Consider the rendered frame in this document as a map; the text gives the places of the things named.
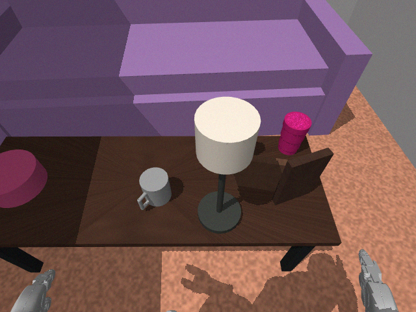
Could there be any sofa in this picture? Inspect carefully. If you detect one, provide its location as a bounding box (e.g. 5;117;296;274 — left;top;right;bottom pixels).
0;0;372;145

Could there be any left robot hand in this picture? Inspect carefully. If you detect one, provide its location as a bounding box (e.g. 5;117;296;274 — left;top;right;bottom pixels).
11;269;55;312

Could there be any desk lamp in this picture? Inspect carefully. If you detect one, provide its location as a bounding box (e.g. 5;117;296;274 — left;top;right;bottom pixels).
194;97;261;234

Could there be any coffee table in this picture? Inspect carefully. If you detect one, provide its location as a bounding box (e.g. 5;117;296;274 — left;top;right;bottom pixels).
0;136;342;272

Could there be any right robot hand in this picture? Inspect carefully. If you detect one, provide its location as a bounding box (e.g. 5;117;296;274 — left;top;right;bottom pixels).
359;249;398;312

